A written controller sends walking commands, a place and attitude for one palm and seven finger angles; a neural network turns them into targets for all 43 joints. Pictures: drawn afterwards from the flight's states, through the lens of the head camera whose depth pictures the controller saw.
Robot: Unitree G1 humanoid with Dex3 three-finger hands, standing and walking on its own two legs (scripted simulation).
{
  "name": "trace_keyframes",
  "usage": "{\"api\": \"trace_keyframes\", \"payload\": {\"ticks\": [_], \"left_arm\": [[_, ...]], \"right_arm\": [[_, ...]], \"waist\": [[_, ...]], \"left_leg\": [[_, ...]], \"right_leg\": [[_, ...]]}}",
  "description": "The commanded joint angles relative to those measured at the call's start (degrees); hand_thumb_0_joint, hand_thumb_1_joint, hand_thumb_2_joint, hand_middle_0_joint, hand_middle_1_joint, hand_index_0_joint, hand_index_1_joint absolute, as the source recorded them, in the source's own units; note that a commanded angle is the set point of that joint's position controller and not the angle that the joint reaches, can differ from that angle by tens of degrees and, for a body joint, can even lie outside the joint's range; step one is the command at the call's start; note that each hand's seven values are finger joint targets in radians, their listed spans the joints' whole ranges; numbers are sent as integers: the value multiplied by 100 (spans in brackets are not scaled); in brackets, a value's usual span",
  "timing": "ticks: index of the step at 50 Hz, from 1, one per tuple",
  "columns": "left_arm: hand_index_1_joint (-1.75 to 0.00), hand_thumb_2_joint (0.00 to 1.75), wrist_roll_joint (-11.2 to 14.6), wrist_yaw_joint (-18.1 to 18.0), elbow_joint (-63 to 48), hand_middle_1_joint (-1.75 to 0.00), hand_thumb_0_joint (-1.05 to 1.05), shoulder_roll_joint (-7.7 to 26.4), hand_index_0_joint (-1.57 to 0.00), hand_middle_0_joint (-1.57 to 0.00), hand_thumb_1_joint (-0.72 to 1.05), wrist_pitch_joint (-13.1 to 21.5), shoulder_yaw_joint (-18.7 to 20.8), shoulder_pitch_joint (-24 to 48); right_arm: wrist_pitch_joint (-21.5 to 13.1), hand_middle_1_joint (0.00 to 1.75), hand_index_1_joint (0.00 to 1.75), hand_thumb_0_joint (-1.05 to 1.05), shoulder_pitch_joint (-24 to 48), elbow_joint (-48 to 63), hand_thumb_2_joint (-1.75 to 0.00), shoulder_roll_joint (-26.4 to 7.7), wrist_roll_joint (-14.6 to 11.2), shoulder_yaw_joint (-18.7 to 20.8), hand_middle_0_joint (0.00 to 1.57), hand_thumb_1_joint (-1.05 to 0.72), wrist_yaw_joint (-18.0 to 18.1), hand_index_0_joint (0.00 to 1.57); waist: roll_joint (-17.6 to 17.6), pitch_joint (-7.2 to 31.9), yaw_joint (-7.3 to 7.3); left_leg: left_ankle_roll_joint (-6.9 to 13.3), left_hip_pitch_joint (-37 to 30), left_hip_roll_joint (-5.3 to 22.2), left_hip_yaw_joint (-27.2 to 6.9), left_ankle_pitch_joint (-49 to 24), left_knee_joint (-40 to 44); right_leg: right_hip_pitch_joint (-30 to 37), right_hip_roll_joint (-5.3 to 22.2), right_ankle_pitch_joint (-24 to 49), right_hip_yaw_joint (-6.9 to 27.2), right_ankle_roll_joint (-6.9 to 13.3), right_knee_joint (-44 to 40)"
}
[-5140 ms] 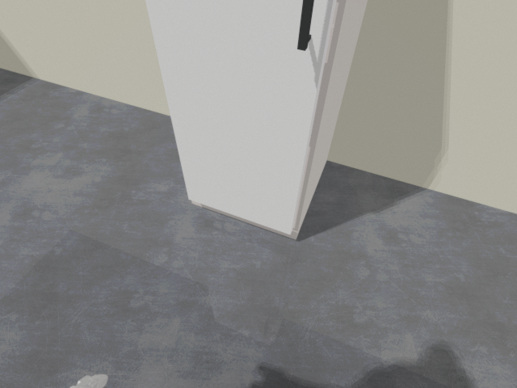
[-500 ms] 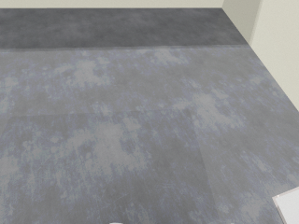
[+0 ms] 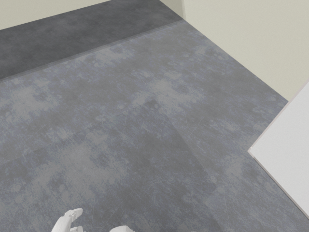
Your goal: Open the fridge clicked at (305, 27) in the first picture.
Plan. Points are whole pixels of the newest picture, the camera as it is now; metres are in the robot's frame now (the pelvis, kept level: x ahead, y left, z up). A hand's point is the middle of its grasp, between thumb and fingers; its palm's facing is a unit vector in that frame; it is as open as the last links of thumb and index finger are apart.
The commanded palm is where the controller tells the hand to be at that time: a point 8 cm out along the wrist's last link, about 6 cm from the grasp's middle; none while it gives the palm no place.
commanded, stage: turn to face it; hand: right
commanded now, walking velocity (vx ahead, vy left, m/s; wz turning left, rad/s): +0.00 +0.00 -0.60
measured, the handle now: out of the picture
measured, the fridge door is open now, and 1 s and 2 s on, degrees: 0 0 0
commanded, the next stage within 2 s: take the last steps up to it in 1.54 s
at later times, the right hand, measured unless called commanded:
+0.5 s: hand out of the picture +0.07 -0.18 -0.13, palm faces +0.29 +0.92 -0.28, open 7.4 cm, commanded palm none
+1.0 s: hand out of the picture -0.06 -0.24 -0.15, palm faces +0.59 +0.76 -0.26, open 7.4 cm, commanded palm none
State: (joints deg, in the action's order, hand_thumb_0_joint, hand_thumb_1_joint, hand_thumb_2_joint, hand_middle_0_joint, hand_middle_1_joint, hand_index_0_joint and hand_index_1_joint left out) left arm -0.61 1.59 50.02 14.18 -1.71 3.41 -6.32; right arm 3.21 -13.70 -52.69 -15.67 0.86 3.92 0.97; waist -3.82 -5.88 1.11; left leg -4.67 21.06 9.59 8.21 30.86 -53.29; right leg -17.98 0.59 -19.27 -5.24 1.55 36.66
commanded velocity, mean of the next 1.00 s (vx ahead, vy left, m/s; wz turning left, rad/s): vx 0.00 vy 0.00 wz -0.60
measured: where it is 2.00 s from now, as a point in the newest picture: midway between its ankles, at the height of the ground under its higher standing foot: outside the picture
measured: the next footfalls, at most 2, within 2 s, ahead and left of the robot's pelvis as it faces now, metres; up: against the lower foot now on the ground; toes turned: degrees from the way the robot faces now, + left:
left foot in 0.38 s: +0.08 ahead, +0.14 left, +0.00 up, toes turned -11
right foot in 0.78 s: -0.01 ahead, -0.10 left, +0.00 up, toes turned -35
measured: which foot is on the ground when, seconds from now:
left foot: up 0.00-0.36, down 0.38-0.78, up 0.80-1.00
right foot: down 0.00-0.38, up 0.40-0.76, down 0.78-1.00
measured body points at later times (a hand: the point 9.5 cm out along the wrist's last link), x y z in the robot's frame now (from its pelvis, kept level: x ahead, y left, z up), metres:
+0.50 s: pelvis +0.02 +0.04 +0.01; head +0.06 +0.06 +0.46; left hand +0.15 +0.28 -0.15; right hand +0.06 -0.23 -0.10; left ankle +0.04 +0.14 -0.72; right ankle -0.05 -0.08 -0.65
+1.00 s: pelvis +0.01 -0.02 +0.02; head +0.03 -0.06 +0.46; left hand +0.24 +0.14 -0.11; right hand -0.09 -0.28 -0.13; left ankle +0.08 +0.14 -0.64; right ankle -0.04 -0.08 -0.72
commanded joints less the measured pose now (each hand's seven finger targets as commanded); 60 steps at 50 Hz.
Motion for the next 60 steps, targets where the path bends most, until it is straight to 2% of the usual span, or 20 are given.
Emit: {"api": "trace_keyframes", "payload": {"ticks": [1, 4, 13, 16, 17, 18, 19, 20, 23, 25, 34, 37, 38, 39, 40, 42, 44, 46, 55, 60], "left_arm": [[-30, 90, -55, -222, -174, -30, 0, 1186, -20, -20, 90, 99, 306, -657], [-30, 90, -54, -211, -290, -30, 0, 1090, -20, -20, 90, 133, 259, -303], [-30, 90, -84, -169, -232, -30, 0, 1135, -20, -20, 90, 41, 357, -377], [-30, 90, -67, -161, -315, -30, 0, 1087, -20, -20, 90, 8, 381, -173], [-30, 90, -27, -146, -334, -30, 0, 954, -20, -20, 90, 18, 364, -192], [-30, 90, 32, -104, -406, -30, 0, 564, -20, -20, 90, 29, 316, -370], [-30, 90, -24, -109, -526, -30, 0, 472, -20, -20, 90, 28, 307, -418], [-30, 90, -86, -108, -406, -30, 0, 704, -20, -20, 90, -55, 360, -360], [-30, 90, -83, 10, -160, -30, 0, 561, -20, -20, 90, -141, 344, -460], [-30, 90, -73, 37, -125, -30, 0, 475, -20, -20, 90, -155, 285, -435], [-30, 90, -2, 40, -300, -30, 0, 340, -20, -20, 90, -95, 126, 184], [-30, 90, -25, 8, -238, -30, 0, 503, -20, -20, 90, -9, 154, -277], [-30, 90, -39, 15, -159, -30, 0, 804, -20, -20, 90, 42, 232, -653], [-30, 90, -80, -21, -148, -30, 0, 1538, -20, -20, 90, 96, 416, -1065], [-30, 90, -6, -86, 19, -30, 0, 1741, -20, -20, 90, 68, 446, -1454], [-30, 90, -29, -228, 24, -30, 0, 1398, -20, -20, 90, 101, 365, -1171], [-30, 90, -54, -238, -163, -30, 0, 1088, -20, -20, 90, 134, 241, -567], [-30, 90, -48, -230, -202, -30, 0, 1039, -20, -20, 90, 156, 222, -426], [-30, 90, -73, -206, -125, -30, 0, 1056, -20, -20, 90, 103, 320, -705], [-30, 90, -78, -199, -173, -30, 0, 1030, -20, -20, 90, 53, 350, -501]], "right_arm": [[-170, 30, 30, 0, 627, 701, -90, -430, -12, 143, 20, -90, -5, 20], [-147, 30, 30, 0, 292, 557, -90, -405, -10, 144, 20, -90, -54, 20], [-167, 30, 30, 0, 523, 797, -90, -317, -40, 98, 20, -90, -10, 20], [-246, 30, 30, 0, 40, 741, -90, -343, -66, 113, 20, -90, 16, 20], [-308, 30, 30, 0, -175, 707, -90, -488, -51, 150, 20, -90, 39, 20], [-387, 30, 30, 0, -345, 720, -90, -1035, 48, 244, 20, -90, 96, 20], [-364, 30, 30, 0, -269, 772, -90, -1323, 56, 252, 20, -90, 94, 20], [-380, 30, 30, 0, -125, 815, -90, -1079, 18, 247, 20, -90, 120, 20], [-366, 30, 30, 0, 667, 927, -90, -579, 32, 92, 20, -90, 109, 20], [-403, 30, 30, 0, 462, 859, -90, -555, 48, 66, 20, -90, 110, 20], [-305, 30, 30, 0, -204, 492, -90, -970, 96, 203, 20, -90, 82, 20], [-257, 30, 30, 0, -108, 444, -90, -1014, 42, 252, 20, -90, 51, 20], [-239, 30, 30, 0, -93, 469, -90, -897, -6, 230, 20, -90, 27, 20], [-222, 30, 30, 0, -66, 725, -90, -507, -50, 168, 20, -90, -34, 20], [-176, 30, 30, 0, 331, 921, -90, -408, 12, 68, 20, -90, 2, 20], [-150, 30, 30, 0, 660, 803, -90, -426, -19, 119, 20, -90, 46, 20], [-162, 30, 30, 0, 454, 619, -90, -437, -17, 134, 20, -90, -17, 20], [-138, 30, 30, 0, 274, 541, -90, -430, -8, 137, 20, -90, -35, 20], [-154, 30, 30, 0, 799, 833, -90, -344, -30, 83, 20, -90, 7, 20], [-229, 30, 30, 0, 508, 843, -90, -307, -79, 50, 20, -90, 40, 20]], "waist": [[1435, 911, -424], [1212, 960, -212], [1281, 811, -267], [1172, 906, -9], [775, 993, 108], [-687, 1144, 161], [-1402, 1082, 107], [-1170, 982, 94], [-469, 337, -298], [-634, 443, -215], [-885, 725, 158], [-733, 974, -111], [47, 1219, -333], [1995, 1415, -560], [1972, 1476, -712], [1768, 1173, -634], [1223, 911, -305], [1128, 909, -205], [1166, 867, -357], [1290, 936, -194]], "left_leg": [[-90, 1418, -143, -755, -291, -1522], [-120, 1019, -267, -724, -693, -1071], [-54, 209, -681, -711, -639, 669], [13, -903, -838, -606, -1382, 2078], [64, -1571, -611, -769, -1897, 2951], [454, -2420, 764, -2127, -2164, 3698], [1119, -2082, 1928, -2923, -2839, 3717], [1281, -1475, 1792, -2758, -2543, 3767], [1073, -861, 1002, -1374, -2572, 3587], [1028, -1221, 873, -878, -3362, 3424], [1105, -1770, 1202, -276, -4439, 2855], [730, -1523, 1101, 154, -4310, 2045], [463, -806, 923, 278, -3775, 1055], [-47, 1006, 54, 450, -498, -351], [-85, 1471, -151, -215, 861, -1095], [-70, 1582, -115, -710, 224, -1630], [-108, 1307, -134, -730, -448, -1578], [-133, 1103, -222, -727, -730, -1326], [-169, 871, -514, -824, -622, 16], [-28, -292, -844, -704, -919, 1428]], "right_leg": [[1410, 1618, 4128, 1844, 844, -1315], [1141, 1289, 3509, 1566, 727, -1449], [626, 1114, 2684, 2392, 804, -1407], [35, 844, 2541, 2498, 584, -964], [-366, 579, 2034, 2364, 333, -564], [-1369, -119, 395, 1563, -130, 656], [-1772, -506, -1520, 859, -400, 1939], [-1593, -193, -1358, 1153, -360, 2786], [-1564, 96, -359, 844, -497, 3529], [-1503, 103, -287, 634, -593, 3181], [-695, 109, -647, -52, -505, 847], [287, 35, 343, -229, -369, -642], [1330, 273, 1284, 188, -216, -1326], [2413, 1886, 3647, 2330, 551, -1402], [2380, 2467, 5024, 2720, 1082, -1384], [1901, 1965, 4762, 2317, 1029, -1261], [1410, 1505, 4235, 1775, 804, -1351], [1280, 1272, 3995, 1597, 713, -1451], [1296, 1195, 3503, 2348, 897, -1412], [711, 974, 3788, 2643, 760, -1061]]}}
